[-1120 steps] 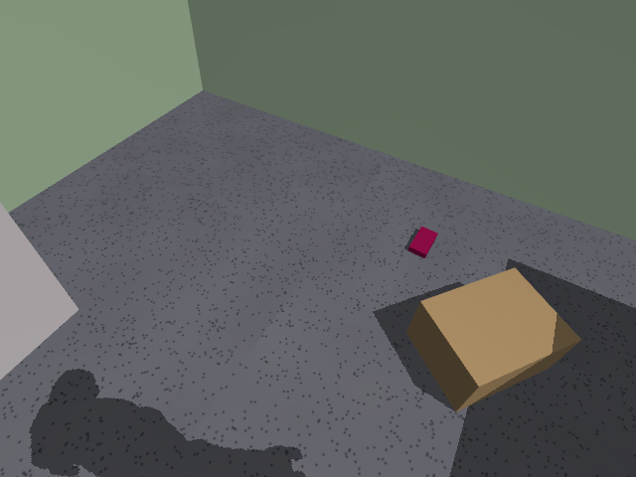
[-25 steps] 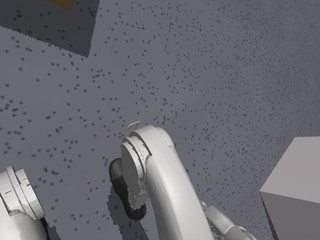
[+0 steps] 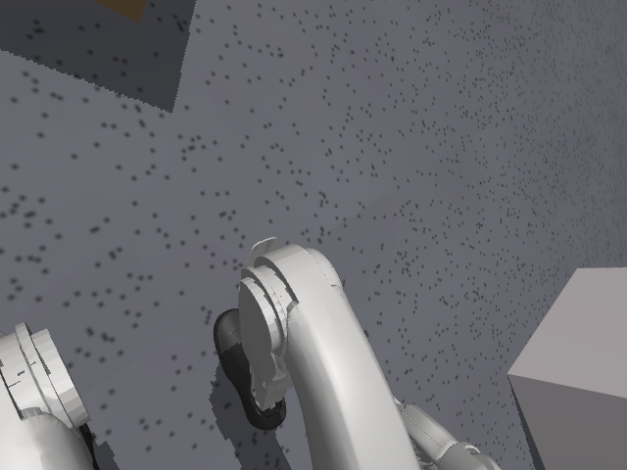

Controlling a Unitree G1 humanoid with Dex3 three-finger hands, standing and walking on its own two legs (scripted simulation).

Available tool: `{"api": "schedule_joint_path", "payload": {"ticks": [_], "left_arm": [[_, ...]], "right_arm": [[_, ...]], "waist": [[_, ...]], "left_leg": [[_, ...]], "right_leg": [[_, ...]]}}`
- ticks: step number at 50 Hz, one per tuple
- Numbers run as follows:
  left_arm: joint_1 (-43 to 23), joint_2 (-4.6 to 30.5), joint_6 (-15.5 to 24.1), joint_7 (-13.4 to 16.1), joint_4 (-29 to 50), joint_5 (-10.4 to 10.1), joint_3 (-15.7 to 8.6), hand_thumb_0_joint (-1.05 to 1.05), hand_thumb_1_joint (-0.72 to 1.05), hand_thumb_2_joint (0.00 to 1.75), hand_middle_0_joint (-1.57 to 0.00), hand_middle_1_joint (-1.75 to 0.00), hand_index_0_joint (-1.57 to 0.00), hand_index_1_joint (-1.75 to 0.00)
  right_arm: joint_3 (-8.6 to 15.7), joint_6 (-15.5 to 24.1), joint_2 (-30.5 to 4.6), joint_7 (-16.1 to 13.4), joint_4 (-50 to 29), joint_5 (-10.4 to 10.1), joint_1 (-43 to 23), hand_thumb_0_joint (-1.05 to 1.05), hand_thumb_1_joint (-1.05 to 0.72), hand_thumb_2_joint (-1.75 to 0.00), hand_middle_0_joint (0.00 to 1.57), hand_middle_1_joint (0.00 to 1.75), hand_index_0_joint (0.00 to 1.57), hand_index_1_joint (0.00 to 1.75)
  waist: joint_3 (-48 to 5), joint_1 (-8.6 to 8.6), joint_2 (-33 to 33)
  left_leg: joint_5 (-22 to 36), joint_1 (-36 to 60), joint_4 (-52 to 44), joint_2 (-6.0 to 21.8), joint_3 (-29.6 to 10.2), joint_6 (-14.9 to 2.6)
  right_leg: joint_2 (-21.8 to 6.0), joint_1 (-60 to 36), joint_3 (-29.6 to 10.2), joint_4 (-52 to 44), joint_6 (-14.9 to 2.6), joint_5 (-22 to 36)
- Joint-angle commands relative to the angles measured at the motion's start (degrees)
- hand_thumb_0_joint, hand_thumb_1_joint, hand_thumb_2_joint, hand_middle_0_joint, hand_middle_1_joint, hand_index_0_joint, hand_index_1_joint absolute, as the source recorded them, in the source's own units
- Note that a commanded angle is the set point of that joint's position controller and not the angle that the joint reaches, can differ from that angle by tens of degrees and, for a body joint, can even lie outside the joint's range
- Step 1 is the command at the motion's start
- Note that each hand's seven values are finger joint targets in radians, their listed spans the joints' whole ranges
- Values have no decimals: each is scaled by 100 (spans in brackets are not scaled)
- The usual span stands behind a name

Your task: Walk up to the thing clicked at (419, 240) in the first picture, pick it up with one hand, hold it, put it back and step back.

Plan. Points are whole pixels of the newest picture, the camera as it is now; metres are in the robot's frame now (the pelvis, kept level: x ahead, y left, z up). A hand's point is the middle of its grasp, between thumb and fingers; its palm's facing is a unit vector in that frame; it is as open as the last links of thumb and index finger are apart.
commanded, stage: close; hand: left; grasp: from above
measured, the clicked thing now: out of the picture +0.45 +0.39 -0.29
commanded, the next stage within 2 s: settle in 1.38 s
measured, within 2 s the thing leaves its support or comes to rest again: leaves its support in 1.82 s
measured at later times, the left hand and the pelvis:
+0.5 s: hand out of the picture +0.43 +0.37 -0.26, palm faces -0.42 -0.22 -0.88, open 12.6 cm; pelvis +0.00 +0.00 +0.00, yaw +0 degrees
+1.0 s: hand out of the picture +0.43 +0.37 -0.26, palm faces -0.40 -0.21 -0.89, open 10.6 cm; pelvis +0.00 +0.00 +0.00, yaw -1 degrees
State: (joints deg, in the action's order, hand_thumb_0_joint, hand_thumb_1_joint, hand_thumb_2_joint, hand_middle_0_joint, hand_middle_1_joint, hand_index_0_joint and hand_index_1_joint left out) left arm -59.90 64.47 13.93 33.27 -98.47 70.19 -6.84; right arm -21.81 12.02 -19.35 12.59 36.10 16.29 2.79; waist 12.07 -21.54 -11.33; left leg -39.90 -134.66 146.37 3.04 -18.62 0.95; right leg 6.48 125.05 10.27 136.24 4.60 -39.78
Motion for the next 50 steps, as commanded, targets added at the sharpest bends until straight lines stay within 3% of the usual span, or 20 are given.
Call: {"api": "schedule_joint_path", "payload": {"ticks": [1, 5, 11, 12, 14, 16, 17, 21, 25, 28, 31, 35, 37, 38, 45, 46, 47, 50], "left_arm": [[-1266, 1301, 33, 290, 568, -31, -49, 0, -38, 88, -13, -97, -15, -95], [-1316, 1347, -7, 359, 604, 11, -101, 0, -35, 85, -15, -95, -17, -93], [-1355, 1563, -113, 420, 554, 29, -216, 0, -30, 81, -19, -92, -21, -90], [-1345, 1398, -143, 373, 556, 32, -42, 0, -29, 80, -19, -92, -21, -90], [-1288, 1453, -188, 370, 522, -64, -135, 0, -28, 80, -21, -90, -23, -88], [-1333, 1352, -194, 313, 534, -132, -41, 0, -25, 77, -23, -88, -25, -86], [-1144, 1479, -213, 303, 388, -108, -167, 0, -24, 77, -24, -88, -26, -86], [-1321, 1377, -144, 190, 693, -116, -17, 0, -19, 72, -27, -86, -29, -83], [-1190, 1456, -55, 235, 595, -176, -166, 0, -15, 71, -31, -83, -33, -80], [-1149, 1374, -30, 194, 644, -95, -45, 0, -12, 69, -33, -81, -36, -78], [-1154, 1404, -21, 263, 614, -131, -166, 0, -9, 66, -35, -80, -38, -76], [-1109, 1249, -13, 260, 425, -91, -16, 0, -2, 68, -40, -80, -43, -77], [-1130, 1236, -21, 282, 473, -90, -5, 0, 2, 66, -43, -78, -46, -75], [-1260, 1317, 2, 292, 722, -79, -2, 0, 3, 65, -44, -79, -47, -75], [-1145, 1296, -139, 282, 402, -73, -18, 0, 10, 57, -48, -73, -52, -69], [-1332, 1373, -110, 277, 673, -68, 10, 0, 10, 57, -49, -72, -52, -68], [-1168, 1406, -146, 293, 369, -78, -101, 0, 10, 61, -51, -72, -54, -69], [-1188, 1462, -128, 269, 537, -44, -90, 0, 19, 60, -57, -72, -60, -69]], "right_arm": [[581, -8, -1954, -109, 82, -24, 936, 0, -88, -89, 20, 30, 20, 30], [558, 32, -1957, -82, 92, -7, 987, 0, -88, -89, 20, 30, 20, 30], [570, 48, -2020, -111, 71, -3, 955, 0, -88, -89, 20, 30, 20, 30], [595, 53, -2023, -108, -17, 13, 927, 0, -88, -89, 20, 30, 20, 30], [602, 38, -2034, -133, -3, 8, 918, 0, -88, -90, 20, 30, 20, 30], [598, 46, -2007, -137, 15, -26, 895, 0, -88, -90, 20, 30, 20, 30], [577, 34, -2006, -133, 69, -18, 951, 0, -88, -90, 20, 30, 20, 30], [609, 17, -2038, -123, 27, -34, 907, 0, -88, -89, 20, 30, 20, 30], [501, -28, -1985, -126, 23, -21, 927, 0, -88, -89, 20, 30, 20, 30], [571, -24, -2019, -132, 29, 9, 907, 0, -88, -89, 20, 30, 20, 30], [501, -26, -1976, -122, 64, 27, 949, 0, -88, -89, 20, 30, 20, 30], [484, -45, -1947, -153, 55, 46, 878, 0, -88, -89, 20, 30, 20, 30], [499, -48, -1935, -147, 86, 27, 871, 0, -88, -89, 20, 30, 20, 30], [547, -50, -2021, -154, 24, 79, 833, 0, -88, -89, 20, 30, 20, 30], [505, -14, -1979, -116, 55, 32, 899, 0, -88, -89, 20, 30, 20, 30], [555, -12, -2042, -132, 36, 28, 823, 0, -88, -89, 20, 30, 20, 30], [488, -30, -1995, -140, 8, 29, 861, 0, -88, -90, 20, 30, 20, 30], [474, -51, -1983, -136, 7, 42, 833, 0, -88, -90, 20, 30, 20, 30]], "waist": [[-3502, -286, 3378], [-3587, -311, 3498], [-3589, -280, 3523], [-3533, -318, 3546], [-3658, -304, 3413], [-3563, -302, 3389], [-3560, -262, 3403], [-3496, -267, 3626], [-3603, -267, 3352], [-3473, -281, 3461], [-3623, -273, 3473], [-3461, -340, 3342], [-3451, -286, 3445], [-3508, -277, 3541], [-3367, -312, 3512], [-3423, -283, 3557], [-3465, -287, 3440], [-3553, -244, 3485]], "left_leg": [[1121, 2963, -1441, 248, 703, -67], [1394, 3126, -1409, 252, 682, -55], [1265, 3054, -1462, 264, 702, -49], [1217, 3020, -1416, 248, 767, -68], [1227, 2980, -1396, 262, 768, -88], [1170, 2878, -1393, 260, 758, -87], [1231, 2931, -1454, 256, 707, -65], [1269, 3037, -1494, 253, 666, -32], [1336, 2895, -1395, 252, 700, -85], [1264, 3000, -1412, 257, 719, -66], [1406, 3059, -1422, 263, 678, -51], [1229, 2954, -1411, 272, 680, -60], [1252, 2988, -1421, 271, 662, -43], [1225, 3005, -1432, 274, 698, -47], [1228, 3096, -1522, 270, 616, -20], [1175, 3042, -1496, 273, 633, -28], [1146, 2982, -1506, 263, 633, -39], [1263, 2973, -1444, 265, 669, -56]], "right_leg": [[137, -1778, 764, -1175, -485, 1576], [131, -1780, 783, -1090, -472, 1776], [137, -1817, 758, -1125, -484, 1683], [141, -1870, 689, -1162, -485, 1678], [168, -2015, 672, -1249, -469, 1726], [153, -1915, 680, -1221, -473, 1656], [135, -1856, 745, -1168, -481, 1668], [117, -1710, 766, -1077, -504, 1641], [147, -1971, 760, -1171, -454, 1776], [153, -1835, 748, -1155, -475, 1684], [136, -1892, 791, -1107, -471, 1790], [154, -1862, 782, -1170, -467, 1697], [136, -1778, 790, -1120, -473, 1695], [170, -1875, 756, -1159, -484, 1671], [130, -1674, 808, -1090, -486, 1628], [144, -1667, 788, -1111, -491, 1595], [136, -1798, 792, -1153, -488, 1606], [146, -1836, 770, -1135, -471, 1706]]}}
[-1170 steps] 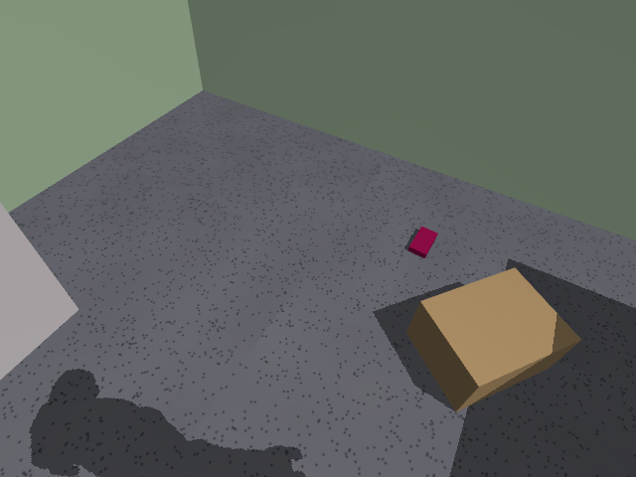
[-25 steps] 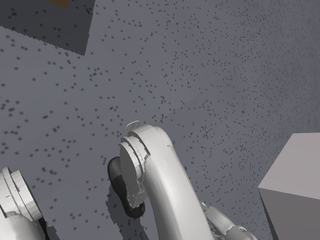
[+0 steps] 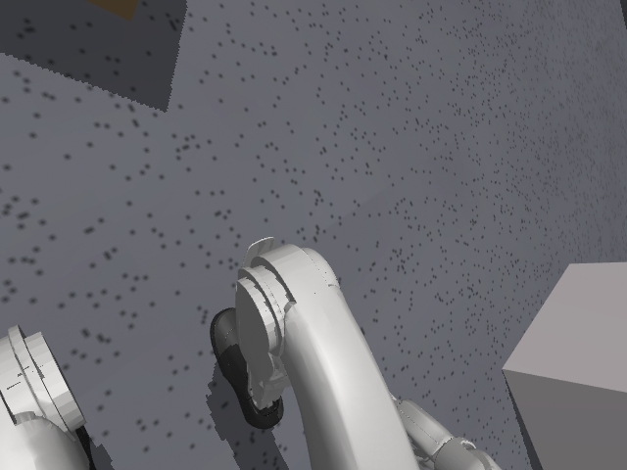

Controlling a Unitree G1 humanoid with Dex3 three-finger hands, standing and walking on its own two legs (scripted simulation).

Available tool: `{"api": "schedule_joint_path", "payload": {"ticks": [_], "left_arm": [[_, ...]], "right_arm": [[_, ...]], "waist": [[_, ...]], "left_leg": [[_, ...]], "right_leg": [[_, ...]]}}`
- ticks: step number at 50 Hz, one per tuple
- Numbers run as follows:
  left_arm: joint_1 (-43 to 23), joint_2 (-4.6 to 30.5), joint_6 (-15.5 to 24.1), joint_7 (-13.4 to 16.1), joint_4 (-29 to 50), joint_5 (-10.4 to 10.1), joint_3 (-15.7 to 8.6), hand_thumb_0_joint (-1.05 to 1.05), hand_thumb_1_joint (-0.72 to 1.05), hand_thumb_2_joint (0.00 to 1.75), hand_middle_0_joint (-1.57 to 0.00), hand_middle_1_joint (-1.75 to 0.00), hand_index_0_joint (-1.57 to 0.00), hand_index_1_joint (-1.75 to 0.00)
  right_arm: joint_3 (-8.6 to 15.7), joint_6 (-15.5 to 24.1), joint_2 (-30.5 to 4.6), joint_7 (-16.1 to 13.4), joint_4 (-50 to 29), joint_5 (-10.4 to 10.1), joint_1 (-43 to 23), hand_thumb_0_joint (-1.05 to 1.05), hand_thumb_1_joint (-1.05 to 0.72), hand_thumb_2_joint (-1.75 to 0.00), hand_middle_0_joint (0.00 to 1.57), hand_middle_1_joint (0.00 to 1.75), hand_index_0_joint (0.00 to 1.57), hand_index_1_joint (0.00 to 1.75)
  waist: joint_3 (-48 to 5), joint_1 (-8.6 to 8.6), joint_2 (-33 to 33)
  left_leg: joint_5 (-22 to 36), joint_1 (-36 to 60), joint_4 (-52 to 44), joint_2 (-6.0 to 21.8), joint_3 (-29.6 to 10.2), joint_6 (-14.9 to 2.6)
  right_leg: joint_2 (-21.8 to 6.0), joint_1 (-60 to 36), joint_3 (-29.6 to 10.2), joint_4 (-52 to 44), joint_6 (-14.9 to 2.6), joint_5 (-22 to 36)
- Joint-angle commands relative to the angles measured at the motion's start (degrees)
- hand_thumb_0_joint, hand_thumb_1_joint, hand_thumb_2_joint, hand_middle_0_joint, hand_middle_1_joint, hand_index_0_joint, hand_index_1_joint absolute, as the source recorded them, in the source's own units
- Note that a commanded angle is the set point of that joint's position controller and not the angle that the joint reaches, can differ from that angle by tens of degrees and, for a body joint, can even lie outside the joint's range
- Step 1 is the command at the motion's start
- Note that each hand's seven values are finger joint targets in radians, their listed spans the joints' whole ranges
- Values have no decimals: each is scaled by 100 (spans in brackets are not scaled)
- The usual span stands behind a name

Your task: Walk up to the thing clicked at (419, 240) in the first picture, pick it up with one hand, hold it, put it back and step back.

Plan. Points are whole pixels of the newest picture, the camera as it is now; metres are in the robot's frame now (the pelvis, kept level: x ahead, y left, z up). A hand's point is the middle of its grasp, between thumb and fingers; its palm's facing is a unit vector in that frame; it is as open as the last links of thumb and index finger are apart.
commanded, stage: close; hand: left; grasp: from above
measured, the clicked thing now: out of the picture +0.44 +0.39 -0.29
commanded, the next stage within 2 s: settle in 0.38 s
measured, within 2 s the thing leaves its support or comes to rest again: leaves its support in 0.82 s
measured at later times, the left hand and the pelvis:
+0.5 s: hand out of the picture +0.43 +0.37 -0.26, palm faces -0.39 -0.21 -0.89, open 10.3 cm; pelvis +0.00 +0.00 +0.00, yaw +0 degrees
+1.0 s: hand out of the picture +0.43 +0.39 -0.22, palm faces -0.35 -0.19 -0.92, open 10.2 cm; pelvis +0.00 +0.00 +0.00, yaw +2 degrees
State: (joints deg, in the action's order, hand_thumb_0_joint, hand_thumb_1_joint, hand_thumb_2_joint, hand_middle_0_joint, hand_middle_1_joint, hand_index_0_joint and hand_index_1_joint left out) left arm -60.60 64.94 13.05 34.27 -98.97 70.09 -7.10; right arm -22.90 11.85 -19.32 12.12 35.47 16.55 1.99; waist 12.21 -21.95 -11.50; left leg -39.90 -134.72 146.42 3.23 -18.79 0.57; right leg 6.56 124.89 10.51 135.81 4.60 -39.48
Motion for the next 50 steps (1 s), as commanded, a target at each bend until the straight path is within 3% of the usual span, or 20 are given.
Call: {"api": "schedule_joint_path", "payload": {"ticks": [1, 9, 11, 14, 17, 22, 26, 31, 33, 35, 37, 39, 40, 41, 42, 43, 44, 47, 49, 50], "left_arm": [[-1064, 1337, -56, 141, 510, -18, -36, 0, 20, 62, -58, -71, -60, -68], [-976, 1394, -41, 63, 483, -63, -63, 0, 28, 56, -64, -66, -67, -62], [-917, 1457, -27, 73, 511, -71, -107, 0, 30, 59, -67, -65, -69, -63], [-829, 1293, -32, 78, 412, -84, -53, 0, 36, 58, -71, -65, -73, -62], [-1052, 1305, -3, 58, 493, -149, -1, 0, 41, 58, -75, -64, -77, -61], [-994, 1438, -24, 11, 636, -95, -59, 0, 45, 58, -79, -61, -81, -59], [-891, 1362, -55, -2, 502, -116, -49, 0, 46, 59, -84, -64, -87, -61], [-993, 1543, -115, -84, 823, -140, -187, 0, 50, 61, -88, -63, -91, -61], [-1136, 1654, -120, -83, 1212, -166, -366, 0, 51, 59, -89, -62, -92, -59], [-1049, 1558, -178, -143, 1148, -115, -268, 0, 50, 58, -88, -60, -91, -57], [-1239, 1724, -174, -139, 1668, -95, -491, 0, 52, 58, -89, -59, -92, -56], [-1341, 1389, -169, -223, 2035, -122, -278, 0, 52, 56, -90, -59, -92, -56], [-1058, 1644, -225, -221, 1841, -102, -550, 0, 52, 54, -89, -59, -92, -56], [-1229, 1309, -218, -299, 2232, -118, -276, 0, 53, 54, -89, -58, -93, -54], [-1054, 1467, -247, -315, 2122, -150, -528, 0, 52, 54, -89, -57, -91, -54], [-1157, 1221, -249, -384, 2458, -163, -326, 0, 53, 54, -88, -59, -92, -55], [-1127, 1303, -275, -428, 2505, -174, -456, 0, 52, 54, -89, -57, -92, -54], [-1131, 972, -380, -576, 2847, -228, -328, 0, 56, 49, -89, -57, -94, -53], [-931, 730, -481, -705, 2796, -280, -257, 0, 56, 49, -90, -56, -94, -52], [-1062, 613, -512, -776, 2791, -279, -183, 0, 56, 48, -89, -56, -93, -52]], "right_arm": [[580, -28, -1966, -88, 77, 7, 962, 0, -88, -89, 20, 30, 20, 30], [577, -29, -1987, -80, 31, 10, 993, 0, -88, -89, 20, 30, 20, 30], [578, -53, -1968, -115, 27, 6, 927, 0, -88, -89, 20, 30, 20, 30], [566, -85, -1961, -96, 42, 69, 1001, 0, -88, -89, 20, 30, 20, 30], [563, -60, -1984, -107, 39, 9, 945, 0, -88, -89, 20, 30, 20, 30], [542, -54, -1976, -98, 21, 0, 977, 0, -88, -89, 20, 30, 20, 30], [530, -82, -1963, -99, 7, 24, 1005, 0, -90, -90, 20, 30, 20, 30], [630, -120, -1976, -119, 38, 8, 1018, 0, -90, -90, 20, 30, 20, 30], [665, -153, -1982, -112, 75, 16, 1054, 0, -90, -90, 20, 30, 20, 30], [732, -139, -1965, -98, 72, -27, 1047, 0, -90, -90, 20, 30, 20, 30], [805, -139, -1969, -91, 125, -50, 1163, 0, -90, -90, 20, 30, 20, 30], [855, -111, -1885, -60, 45, -74, 1043, 0, -90, -90, 20, 30, 20, 30], [934, -129, -1946, -61, 179, -88, 1164, 0, -90, -90, 20, 30, 20, 30], [932, -127, -1856, -28, 65, -103, 1122, 0, -90, -90, 20, 30, 20, 30], [1043, -141, -1920, -35, 189, -137, 1173, 0, -90, -90, 20, 30, 20, 30], [1064, -152, -1832, -15, 111, -154, 1130, 0, -89, -90, 20, 30, 20, 30], [1137, -162, -1872, -16, 151, -182, 1142, 0, -90, -90, 20, 30, 20, 30], [1268, -239, -1760, 37, 195, -255, 1279, 0, -89, -89, 20, 30, 20, 30], [1367, -294, -1709, 50, 220, -342, 1335, 0, -89, -89, 20, 30, 20, 30], [1439, -309, -1725, 49, 248, -383, 1373, 0, -89, -89, 20, 30, 20, 30]], "waist": [[-3545, -259, 3459], [-3338, -258, 3402], [-3487, -168, 3359], [-3509, -239, 3382], [-3324, -273, 3338], [-3492, -188, 3414], [-3466, -235, 3305], [-3618, -119, 3662], [-4013, -27, 3917], [-3815, -87, 3742], [-4099, 10, 3942], [-4237, 87, 4118], [-4238, 114, 4122], [-4379, 144, 4225], [-4389, 168, 4204], [-4478, 247, 4318], [-4562, 271, 4351], [-4782, 354, 4308], [-4645, 414, 4190], [-4486, 354, 4121]], "left_leg": [[1328, 3001, -1440, 243, 682, -22], [1167, 2849, -1452, 225, 700, -40], [1122, 2870, -1436, 240, 715, -40], [1309, 2957, -1457, 243, 690, -31], [1094, 2781, -1454, 231, 683, -39], [1248, 2969, -1468, 232, 657, -21], [1278, 2892, -1415, 234, 709, -48], [1238, 3076, -1546, 235, 673, 6], [1505, 3346, -1563, 240, 633, 41], [1496, 3108, -1410, 220, 761, -22], [1662, 3267, -1423, 206, 790, 0], [1672, 3389, -1458, 207, 813, 11], [1679, 3410, -1464, 208, 815, 15], [1734, 3465, -1487, 192, 842, 25], [1666, 3437, -1516, 180, 838, 37], [1673, 3503, -1571, 169, 862, 44], [1649, 3513, -1570, 153, 875, 51], [1682, 3461, -1593, 120, 962, 12], [1574, 3375, -1681, 87, 998, 1], [1488, 3299, -1708, 81, 980, 11]], "right_leg": [[136, -1808, 748, -1074, -468, 1722], [124, -1759, 732, -1098, -470, 1570], [155, -1859, 716, -1140, -473, 1534], [150, -1929, 725, -1094, -472, 1701], [128, -1727, 740, -1115, -466, 1529], [131, -1774, 749, -1056, -472, 1604], [158, -1887, 723, -1122, -446, 1682], [119, -1730, 739, -1055, -503, 1554], [104, -1804, 756, -979, -514, 1721], [119, -1805, 673, -1042, -494, 1785], [105, -1857, 649, -1031, -509, 1898], [113, -1761, 638, -1038, -539, 1862], [99, -1763, 640, -1020, -540, 1862], [97, -1754, 607, -1003, -556, 1884], [75, -1657, 634, -988, -579, 1811], [77, -1590, 605, -989, -591, 1782], [50, -1553, 607, -995, -601, 1768], [45, -1583, 510, -1051, -582, 1860], [18, -1451, 461, -1082, -593, 1761], [-10, -1255, 475, -1078, -613, 1680]]}}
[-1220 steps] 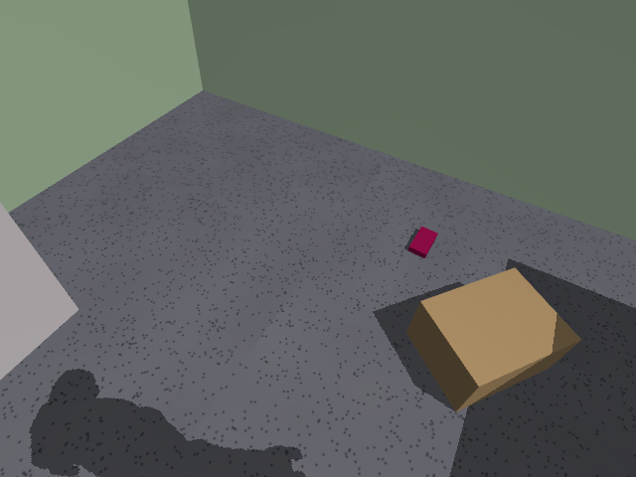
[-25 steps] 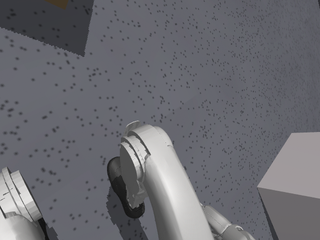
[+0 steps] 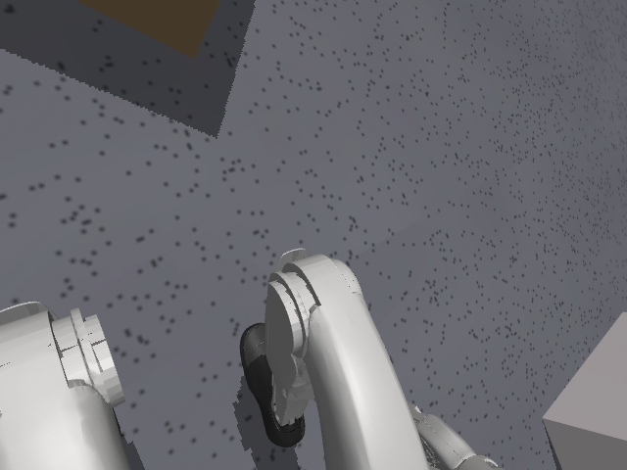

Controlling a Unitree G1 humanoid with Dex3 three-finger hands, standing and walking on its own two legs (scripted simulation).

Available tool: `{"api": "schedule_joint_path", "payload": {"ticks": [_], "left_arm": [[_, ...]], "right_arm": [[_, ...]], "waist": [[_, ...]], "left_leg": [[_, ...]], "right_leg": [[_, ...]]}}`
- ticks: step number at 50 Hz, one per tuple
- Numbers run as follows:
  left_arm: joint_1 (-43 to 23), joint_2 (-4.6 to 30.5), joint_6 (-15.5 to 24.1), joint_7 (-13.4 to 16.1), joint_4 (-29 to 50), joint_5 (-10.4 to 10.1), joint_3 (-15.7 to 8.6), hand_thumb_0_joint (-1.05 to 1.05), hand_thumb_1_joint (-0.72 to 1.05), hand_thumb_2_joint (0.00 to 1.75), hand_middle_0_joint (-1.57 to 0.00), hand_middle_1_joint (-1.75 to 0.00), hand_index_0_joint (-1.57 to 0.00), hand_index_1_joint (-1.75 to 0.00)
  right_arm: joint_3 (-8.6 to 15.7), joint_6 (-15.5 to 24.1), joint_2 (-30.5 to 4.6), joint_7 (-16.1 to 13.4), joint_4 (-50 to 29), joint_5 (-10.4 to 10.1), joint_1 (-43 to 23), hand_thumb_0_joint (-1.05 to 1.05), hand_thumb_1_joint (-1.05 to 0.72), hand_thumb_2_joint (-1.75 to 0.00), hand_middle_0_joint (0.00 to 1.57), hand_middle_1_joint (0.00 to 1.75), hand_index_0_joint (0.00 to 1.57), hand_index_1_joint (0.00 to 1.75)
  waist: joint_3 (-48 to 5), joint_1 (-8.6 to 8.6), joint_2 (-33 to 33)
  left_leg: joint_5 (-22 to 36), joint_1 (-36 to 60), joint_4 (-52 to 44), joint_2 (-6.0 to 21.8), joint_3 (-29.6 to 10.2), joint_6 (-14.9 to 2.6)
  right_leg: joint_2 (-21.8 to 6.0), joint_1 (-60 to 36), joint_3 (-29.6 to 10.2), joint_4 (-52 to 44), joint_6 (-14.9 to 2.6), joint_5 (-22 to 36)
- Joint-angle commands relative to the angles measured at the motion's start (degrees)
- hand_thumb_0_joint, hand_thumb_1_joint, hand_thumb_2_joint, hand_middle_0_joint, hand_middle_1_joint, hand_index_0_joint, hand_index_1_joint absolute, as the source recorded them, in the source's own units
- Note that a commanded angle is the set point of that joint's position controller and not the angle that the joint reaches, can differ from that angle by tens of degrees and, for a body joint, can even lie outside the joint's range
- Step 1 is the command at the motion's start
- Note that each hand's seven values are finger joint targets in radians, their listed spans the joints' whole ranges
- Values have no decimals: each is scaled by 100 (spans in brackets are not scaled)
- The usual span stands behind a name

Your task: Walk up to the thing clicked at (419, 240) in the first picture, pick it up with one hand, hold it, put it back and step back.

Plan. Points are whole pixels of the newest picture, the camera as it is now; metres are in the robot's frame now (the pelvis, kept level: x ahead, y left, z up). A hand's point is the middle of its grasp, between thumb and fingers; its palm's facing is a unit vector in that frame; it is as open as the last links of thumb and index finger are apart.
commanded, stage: settle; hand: left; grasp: from above
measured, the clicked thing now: out of the picture +0.45 +0.39 -0.26
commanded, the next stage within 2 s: lift in 0.38 s
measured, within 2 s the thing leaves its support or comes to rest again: neither
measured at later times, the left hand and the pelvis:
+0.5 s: hand out of the picture +0.43 +0.38 -0.15, palm faces -0.41 -0.16 -0.90, open 10.1 cm; pelvis +0.00 -0.01 +0.01, yaw +4 degrees
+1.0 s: hand out of the picture +0.37 +0.37 -0.04, palm faces -0.43 -0.19 -0.88, open 10.1 cm; pelvis -0.01 -0.01 +0.08, yaw +8 degrees
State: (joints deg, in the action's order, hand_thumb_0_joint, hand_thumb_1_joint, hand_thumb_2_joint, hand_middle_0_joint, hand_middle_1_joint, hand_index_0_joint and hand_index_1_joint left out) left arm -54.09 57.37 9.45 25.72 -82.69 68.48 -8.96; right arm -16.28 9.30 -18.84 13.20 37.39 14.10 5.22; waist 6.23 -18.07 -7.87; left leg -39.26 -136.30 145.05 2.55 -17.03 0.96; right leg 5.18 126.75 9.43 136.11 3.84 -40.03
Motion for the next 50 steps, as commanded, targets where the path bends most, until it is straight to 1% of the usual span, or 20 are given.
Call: {"api": "schedule_joint_path", "payload": {"ticks": [1, 7, 12, 13, 19, 22, 23, 24, 25, 26, 27, 29, 32, 34, 36, 39, 45, 46, 48, 50], "left_arm": [[-1704, 1327, -183, 2, 1152, -126, 18, 0, 55, 48, -89, -56, -93, -52], [-1828, 1010, -194, -444, 1416, -226, 171, 0, 64, 56, -99, -56, -101, -54], [-1766, 1123, -144, -655, 1622, -223, 33, 0, 70, 60, -104, -56, -106, -54], [-1831, 1015, -125, -692, 1620, -230, 99, 0, 70, 60, -105, -56, -107, -54], [-1875, 1203, -58, -789, 1805, -190, -86, 0, 68, 60, -103, -56, -105, -54], [-1962, 1193, -35, -850, 1903, -167, -142, 0, 75, 54, -110, -58, -113, -54], [-1835, 1149, -44, -889, 1861, -172, -107, 0, 69, 55, -102, -53, -105, -49], [-1768, 1112, -51, -925, 1956, -209, -140, 0, 74, 50, -108, -58, -112, -54], [-1726, 1142, -67, -971, 2037, -196, -136, 0, 67, 51, -100, -52, -104, -48], [-1645, 1183, -92, -1016, 2106, -222, -229, 0, 74, 49, -107, -58, -112, -53], [-1658, 1114, -123, -1077, 2197, -253, -181, 0, 69, 53, -99, -54, -104, -50], [-1687, 1144, -166, -1180, 2450, -287, -250, 0, 82, 55, -110, -58, -114, -53], [-1581, 1068, -228, -1362, 2707, -390, -258, 0, 86, 55, -112, -57, -117, -53], [-1329, 973, -281, -1486, 2672, -450, -255, 0, 88, 54, -113, -58, -118, -52], [-1339, 868, -282, -1607, 3031, -486, -167, 0, 85, 54, -112, -55, -116, -51], [-1159, 755, -289, -1724, 3479, -641, -165, 0, 85, 53, -111, -56, -116, -51], [-688, 410, -354, -1884, 3807, -788, -75, 0, 80, 55, -107, -57, -112, -52], [-759, 391, -361, -1904, 3989, -812, -37, 0, 80, 55, -107, -57, -112, -53], [-532, 241, -390, -1944, 4024, -867, 12, 0, 78, 56, -106, -58, -110, -53], [-432, 185, -416, -1990, 4246, -912, 63, 0, 77, 55, -104, -59, -109, -54]], "right_arm": [[823, -78, -1783, -61, 59, -172, 1059, 0, -89, -89, 20, 30, 20, 30], [981, -205, -1672, -105, -52, -415, 1228, 0, -89, -90, 20, 30, 20, 30], [1082, -354, -1588, -207, -130, -557, 1213, 0, -89, -90, 20, 30, 20, 30], [1078, -388, -1557, -222, -147, -565, 1249, 0, -89, -90, 20, 30, 20, 30], [1132, -562, -1456, -343, -132, -609, 1286, 0, -89, -89, 20, 30, 20, 30], [1187, -621, -1495, -405, -111, -590, 1359, 0, -93, -91, 20, 30, 20, 30], [1202, -640, -1434, -410, -130, -612, 1379, 0, -87, -89, 20, 30, 20, 30], [1226, -654, -1452, -432, -131, -623, 1414, 0, -93, -91, 20, 30, 20, 30], [1252, -692, -1402, -441, -123, -630, 1397, 0, -87, -89, 20, 30, 20, 30], [1291, -718, -1419, -460, -108, -639, 1431, 0, -93, -91, 20, 30, 20, 30], [1331, -746, -1412, -479, -125, -657, 1442, 0, -87, -89, 20, 30, 20, 30], [1393, -810, -1426, -500, -111, -699, 1482, 0, -90, -90, 20, 30, 20, 30], [1490, -899, -1372, -548, -141, -765, 1538, 0, -90, -90, 20, 30, 20, 30], [1557, -954, -1387, -589, -151, -815, 1522, 0, -90, -90, 20, 30, 20, 30], [1603, -1010, -1270, -625, -205, -836, 1543, 0, -90, -90, 20, 30, 20, 30], [1701, -1058, -1187, -688, -244, -905, 1522, 0, -89, -90, 20, 30, 20, 30], [1871, -1117, -1093, -782, -248, -1061, 1494, 0, -89, -90, 20, 30, 20, 30], [1895, -1122, -1048, -793, -283, -1091, 1444, 0, -89, -90, 20, 30, 20, 30], [1938, -1124, -1050, -836, -299, -1143, 1387, 0, -89, -90, 20, 30, 20, 30], [1963, -1115, -1011, -871, -344, -1192, 1311, 0, -89, -89, 20, 30, 20, 30]], "waist": [[-3877, -15, 3650], [-4029, 42, 3221], [-4286, 241, 3134], [-4302, 167, 3095], [-4426, 314, 2930], [-4497, 288, 2933], [-4561, 321, 2938], [-4576, 355, 3004], [-4748, 422, 3082], [-4843, 488, 3038], [-4869, 480, 3058], [-5048, 545, 3174], [-5214, 601, 3115], [-4993, 668, 3033], [-5231, 656, 2910], [-5410, 814, 2796], [-5299, 951, 2609], [-5447, 990, 2610], [-5138, 1002, 2606], [-5231, 1070, 2586]], "left_leg": [[1364, 3443, -1597, 148, 792, -30], [1104, 3230, -1701, 59, 907, -113], [1102, 3268, -1739, 30, 998, -124], [1107, 3240, -1730, 15, 1004, -135], [1181, 3145, -1699, -19, 1142, -171], [1187, 3215, -1734, -41, 1159, -157], [1192, 3329, -1789, -35, 1163, -155], [1214, 3393, -1872, -58, 1178, -149], [1238, 3452, -1887, -39, 1185, -145], [1310, 3535, -1916, -53, 1210, -149], [1341, 3622, -1948, -58, 1227, -142], [1473, 3771, -2059, -81, 1248, -143], [1475, 3954, -2204, -86, 1242, -154], [1360, 3881, -2328, -118, 1275, -152], [1289, 3923, -2347, -96, 1334, -196], [1276, 3970, -2504, -109, 1421, -230], [1207, 4318, -3031, -130, 1428, -243], [1127, 4451, -3150, -109, 1406, -253], [821, 4442, -3401, -123, 1387, -251], [649, 4639, -3684, -91, 1320, -262]], "right_leg": [[124, -1337, 576, -1114, -550, 1655], [63, -1503, 434, -1298, -547, 1469], [40, -1512, 329, -1326, -567, 1411], [40, -1540, 307, -1349, -565, 1401], [15, -1701, 146, -1472, -567, 1387], [-9, -1649, 177, -1514, -597, 1334], [-11, -1735, 137, -1531, -594, 1320], [-38, -1713, 184, -1542, -589, 1358], [-19, -1826, 112, -1542, -592, 1353], [-33, -1868, 117, -1573, -591, 1415], [-44, -1856, 102, -1621, -603, 1423], [-72, -1878, 116, -1626, -602, 1548], [-92, -1912, 89, -1737, -606, 1508], [-121, -1852, 68, -1839, -639, 1381], [-105, -2129, -57, -2015, -608, 1348], [-128, -2326, -187, -2219, -578, 1354], [-179, -2348, -222, -2541, -607, 1271], [-170, -2388, -239, -2560, -597, 1240], [-191, -2324, -249, -2740, -608, 984], [-191, -2481, -255, -2833, -574, 962]]}}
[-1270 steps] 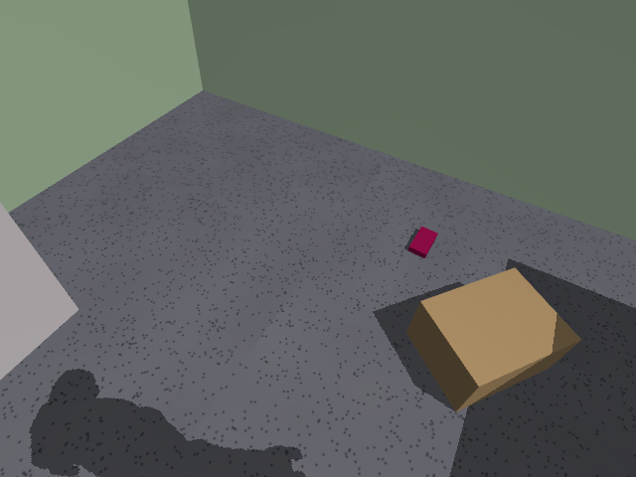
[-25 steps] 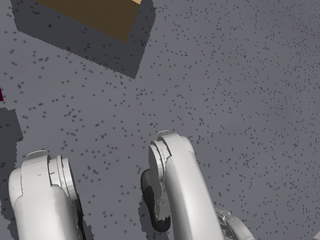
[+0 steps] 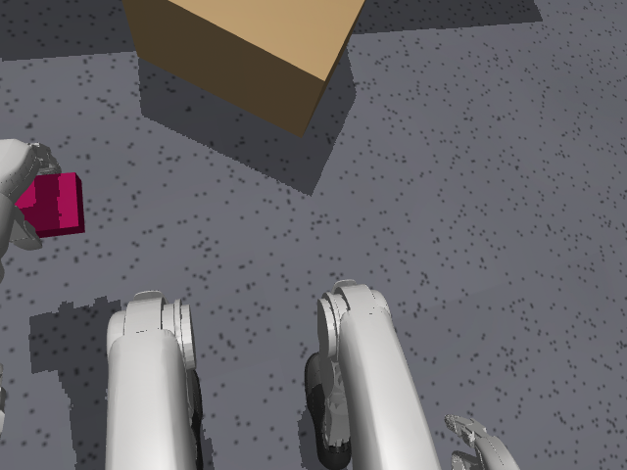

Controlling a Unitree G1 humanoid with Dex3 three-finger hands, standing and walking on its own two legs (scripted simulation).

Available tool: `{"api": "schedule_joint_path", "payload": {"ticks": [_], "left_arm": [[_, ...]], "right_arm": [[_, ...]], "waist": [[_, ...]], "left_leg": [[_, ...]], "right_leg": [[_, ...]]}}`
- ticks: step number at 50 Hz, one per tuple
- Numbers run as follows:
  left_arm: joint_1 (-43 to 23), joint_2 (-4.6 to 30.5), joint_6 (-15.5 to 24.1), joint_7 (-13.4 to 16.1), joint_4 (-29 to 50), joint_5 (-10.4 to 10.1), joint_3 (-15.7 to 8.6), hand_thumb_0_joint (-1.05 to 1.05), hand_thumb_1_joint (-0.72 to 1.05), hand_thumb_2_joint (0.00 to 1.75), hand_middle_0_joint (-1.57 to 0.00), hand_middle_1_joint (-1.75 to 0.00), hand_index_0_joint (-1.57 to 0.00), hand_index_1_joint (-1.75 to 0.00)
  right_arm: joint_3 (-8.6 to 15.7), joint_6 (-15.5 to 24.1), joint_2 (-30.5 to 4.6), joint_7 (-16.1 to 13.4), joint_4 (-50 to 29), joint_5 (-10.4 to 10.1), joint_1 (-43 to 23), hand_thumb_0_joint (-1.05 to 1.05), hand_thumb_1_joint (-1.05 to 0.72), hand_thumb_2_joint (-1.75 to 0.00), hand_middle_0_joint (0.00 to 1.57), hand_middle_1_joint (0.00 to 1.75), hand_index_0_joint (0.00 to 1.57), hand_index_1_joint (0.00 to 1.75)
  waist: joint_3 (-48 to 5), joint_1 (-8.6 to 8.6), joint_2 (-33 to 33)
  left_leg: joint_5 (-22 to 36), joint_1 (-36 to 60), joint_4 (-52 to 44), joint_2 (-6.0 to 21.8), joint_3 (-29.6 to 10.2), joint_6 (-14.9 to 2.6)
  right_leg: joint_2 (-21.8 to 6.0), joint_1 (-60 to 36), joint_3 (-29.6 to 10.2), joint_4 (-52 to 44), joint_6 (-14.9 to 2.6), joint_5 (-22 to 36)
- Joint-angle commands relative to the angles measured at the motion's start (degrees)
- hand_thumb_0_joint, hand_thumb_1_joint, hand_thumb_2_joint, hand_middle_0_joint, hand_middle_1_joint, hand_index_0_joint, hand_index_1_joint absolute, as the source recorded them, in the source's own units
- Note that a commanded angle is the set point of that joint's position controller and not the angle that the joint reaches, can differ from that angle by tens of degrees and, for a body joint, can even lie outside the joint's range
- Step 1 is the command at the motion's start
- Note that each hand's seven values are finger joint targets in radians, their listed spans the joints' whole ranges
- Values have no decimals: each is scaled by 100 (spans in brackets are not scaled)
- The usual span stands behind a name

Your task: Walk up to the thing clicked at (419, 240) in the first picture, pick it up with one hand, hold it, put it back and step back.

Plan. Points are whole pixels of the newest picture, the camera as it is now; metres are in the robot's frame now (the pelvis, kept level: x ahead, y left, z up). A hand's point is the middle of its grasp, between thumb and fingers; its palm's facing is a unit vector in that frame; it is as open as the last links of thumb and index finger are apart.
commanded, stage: lift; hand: left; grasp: from above
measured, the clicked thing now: (17, 209) +0.44 +0.34 -0.16
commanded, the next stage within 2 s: hold in 1.20 s
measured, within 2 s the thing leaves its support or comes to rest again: neither
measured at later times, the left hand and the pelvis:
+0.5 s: hand out of the picture +0.36 +0.30 +0.08, palm faces -0.42 -0.15 -0.90, open 10.2 cm; pelvis +0.01 +0.00 +0.16, yaw +4 degrees
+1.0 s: hand out of the picture +0.35 +0.27 +0.22, palm faces -0.44 -0.15 -0.89, open 10.2 cm; pelvis +0.06 +0.00 +0.31, yaw +6 degrees
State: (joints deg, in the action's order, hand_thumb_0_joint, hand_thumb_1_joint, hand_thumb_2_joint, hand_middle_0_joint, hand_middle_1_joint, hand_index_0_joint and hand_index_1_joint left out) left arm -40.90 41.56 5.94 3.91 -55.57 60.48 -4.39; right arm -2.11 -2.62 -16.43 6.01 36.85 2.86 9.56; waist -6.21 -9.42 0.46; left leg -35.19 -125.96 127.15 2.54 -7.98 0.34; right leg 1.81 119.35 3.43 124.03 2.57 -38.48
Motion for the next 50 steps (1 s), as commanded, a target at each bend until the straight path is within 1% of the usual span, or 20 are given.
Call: {"api": "schedule_joint_path", "payload": {"ticks": [1, 3, 5, 7, 9, 15, 22, 23, 25, 26, 27, 29, 31, 34, 38, 40, 42, 48, 49, 50], "left_arm": [[-1651, 1715, -89, 168, 1547, -127, -380, 0, 77, 57, -104, -59, -109, -54], [-1489, 1503, -121, 102, 1761, -217, -240, 0, 77, 55, -102, -61, -108, -56], [-1366, 1613, -157, 80, 2100, -308, -346, 0, 77, 53, -101, -61, -107, -55], [-1251, 1353, -192, 39, 2270, -357, -183, 0, 78, 55, -101, -65, -107, -58], [-918, 1277, -255, 21, 2474, -411, -211, 0, 78, 52, -101, -62, -107, -56], [-637, 1190, -418, 40, 3128, -501, -197, 0, 78, 59, -101, -67, -107, -61], [50, 730, -653, 96, 3307, -487, 9, 0, 79, 65, -102, -70, -107, -65], [172, 708, -680, 110, 3197, -499, -3, 0, 79, 64, -103, -69, -108, -64], [336, 287, -718, 86, 3224, -553, 237, 0, 79, 65, -102, -71, -107, -66], [493, 428, -740, 108, 3145, -546, 135, 0, 80, 67, -104, -70, -108, -65], [588, 205, -750, 99, 3059, -550, 305, 0, 79, 66, -103, -69, -108, -64], [652, 221, -753, 140, 2976, -525, 273, 0, 79, 66, -101, -73, -107, -67], [574, -75, -731, 196, 2933, -516, 483, 0, 77, 64, -101, -70, -106, -65], [535, -113, -706, 322, 2740, -434, 473, 0, 76, 62, -99, -70, -105, -65], [422, -315, -695, 493, 2445, -358, 660, 0, 76, 65, -100, -71, -105, -66], [454, -297, -733, 594, 2291, -289, 614, 0, 76, 65, -99, -72, -104, -67], [414, -491, -786, 666, 2173, -298, 772, 0, 78, 66, -101, -72, -106, -67], [437, -604, -952, 758, 1866, -304, 849, 0, 77, 68, -103, -69, -107, -65], [602, -527, -976, 764, 1808, -309, 727, 0, 76, 68, -102, -70, -106, -66], [591, -647, -991, 763, 1797, -307, 834, 0, 75, 67, -101, -69, -105, -65]], "right_arm": [[551, 72, -1239, -174, -324, -94, 876, 0, -89, -89, 20, 30, 20, 30], [558, 74, -1183, -214, -381, -146, 822, 0, -89, -89, 20, 30, 20, 30], [593, 90, -1186, -279, -434, -190, 707, 0, -89, -89, 20, 30, 20, 30], [624, 114, -1128, -346, -458, -233, 650, 0, -89, -89, 20, 30, 20, 30], [632, 127, -1102, -410, -426, -271, 629, 0, -88, -89, 20, 30, 20, 30], [613, 172, -950, -601, -418, -331, 535, 0, -88, -89, 20, 30, 20, 30], [589, 222, -825, -760, -367, -428, 368, 0, -88, -89, 20, 30, 20, 30], [576, 239, -817, -788, -341, -447, 323, 0, -88, -89, 20, 30, 20, 30], [580, 296, -751, -832, -285, -460, 336, 0, -88, -89, 20, 30, 20, 30], [579, 319, -768, -854, -289, -479, 303, 0, -88, -89, 20, 30, 20, 30], [570, 350, -719, -878, -257, -489, 294, 0, -88, -89, 20, 30, 20, 30], [567, 412, -676, -911, -221, -506, 322, 0, -88, -89, 20, 30, 20, 30], [560, 485, -625, -940, -184, -515, 339, 0, -88, -89, 20, 30, 20, 30], [600, 576, -652, -965, -94, -521, 367, 0, -88, -89, 20, 30, 20, 30], [595, 657, -585, -987, -24, -521, 420, 0, -88, -89, 20, 30, 20, 30], [608, 682, -604, -1006, 58, -512, 512, 0, -88, -89, 20, 30, 20, 30], [614, 698, -585, -1006, 117, -496, 557, 0, -88, -89, 20, 30, 20, 30], [663, 680, -594, -978, 160, -479, 593, 0, -88, -89, 20, 30, 20, 30], [654, 673, -592, -974, 179, -476, 630, 0, -88, -89, 20, 30, 20, 30], [651, 665, -564, -964, 157, -467, 602, 0, -88, -89, 20, 30, 20, 30]], "waist": [[-3976, 184, 1671], [-3935, 189, 1539], [-3960, 291, 1565], [-3874, 240, 1593], [-3895, 349, 1526], [-3995, 397, 1321], [-3495, 479, 1191], [-3340, 490, 1117], [-3094, 403, 1047], [-3024, 500, 952], [-2809, 418, 889], [-2624, 438, 718], [-2400, 402, 761], [-2361, 447, 765], [-2151, 467, 686], [-2234, 487, 646], [-2132, 482, 549], [-1946, 577, 499], [-1920, 627, 479], [-1871, 634, 456]], "left_leg": [[180, 3624, -1994, -91, 392, -210], [88, 3679, -2196, -104, 398, -220], [-93, 3964, -2500, -76, 324, -219], [-288, 4169, -2808, -73, 260, -201], [-123, 4447, -3008, -69, 289, -191], [218, 5305, -3645, -85, 390, -187], [152, 6316, -4819, -94, 363, -140], [46, 6431, -5015, -89, 335, -133], [242, 6669, -5236, -80, 365, -118], [241, 6802, -5393, -81, 355, -116], [275, 6885, -5518, -72, 389, -111], [554, 7011, -5636, -122, 510, -125], [508, 7272, -5964, -120, 509, -106], [626, 7757, -6361, -83, 431, -61], [869, 8127, -6759, -163, 572, -60], [1306, 8397, -6862, -192, 657, -56], [1589, 8616, -7062, -184, 647, -49], [2031, 9241, -7613, -202, 680, -26], [2141, 9263, -7671, -216, 685, -29], [2205, 9325, -7761, -223, 681, -29]], "right_leg": [[161, -1801, 345, -1702, -441, 766], [161, -1962, 306, -1917, -433, 693], [151, -2112, 288, -2083, -424, 575], [145, -2231, 280, -2243, -410, 490], [126, -2503, 250, -2474, -393, 646], [96, -3408, 113, -3288, -365, 841], [80, -4470, 34, -4292, -354, 831], [85, -4600, 28, -4434, -352, 759], [84, -4830, -9, -4727, -354, 889], [83, -5035, -24, -4868, -355, 889], [81, -5152, -44, -5056, -352, 907], [68, -5505, -135, -5424, -356, 1032], [60, -5734, -185, -5692, -361, 1019], [72, -6077, -202, -5968, -367, 1107], [73, -6665, -294, -6584, -351, 1267], [95, -7008, -311, -6780, -350, 1608], [86, -7281, -310, -6957, -340, 1892], [63, -7895, -339, -7499, -310, 2307], [60, -8055, -374, -7573, -307, 2400], [56, -8147, -373, -7659, -303, 2466]]}}
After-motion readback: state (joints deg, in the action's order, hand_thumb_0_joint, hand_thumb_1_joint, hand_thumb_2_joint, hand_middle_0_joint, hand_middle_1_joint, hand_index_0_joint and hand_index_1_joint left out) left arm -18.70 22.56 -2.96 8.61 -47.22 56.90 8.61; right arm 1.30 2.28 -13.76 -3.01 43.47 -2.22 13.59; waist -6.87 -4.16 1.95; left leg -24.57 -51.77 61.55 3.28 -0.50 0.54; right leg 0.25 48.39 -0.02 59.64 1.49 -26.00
